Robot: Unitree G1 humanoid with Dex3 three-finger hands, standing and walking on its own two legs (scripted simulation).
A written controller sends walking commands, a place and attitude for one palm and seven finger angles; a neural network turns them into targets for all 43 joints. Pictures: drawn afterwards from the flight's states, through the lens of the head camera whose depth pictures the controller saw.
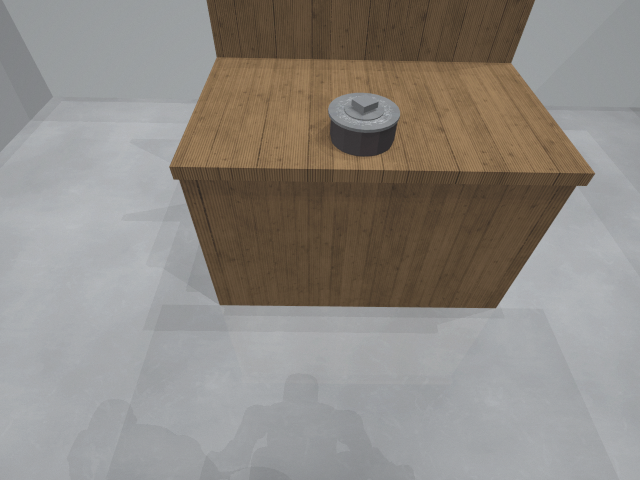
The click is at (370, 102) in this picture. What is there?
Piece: lid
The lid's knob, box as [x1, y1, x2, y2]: [351, 94, 378, 112]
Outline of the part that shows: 378,102 365,94 352,99 351,104 362,112 377,107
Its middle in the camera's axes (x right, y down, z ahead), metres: +0.11 -0.34 +0.96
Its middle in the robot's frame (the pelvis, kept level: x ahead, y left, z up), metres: +0.95 -0.06 -0.01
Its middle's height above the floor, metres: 0.77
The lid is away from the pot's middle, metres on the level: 0.00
